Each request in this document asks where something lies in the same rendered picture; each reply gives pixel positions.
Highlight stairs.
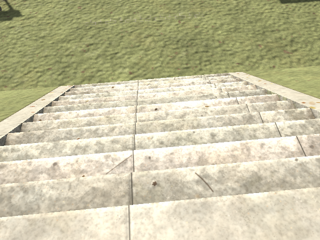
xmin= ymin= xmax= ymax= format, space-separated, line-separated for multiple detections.
xmin=0 ymin=73 xmax=320 ymax=218

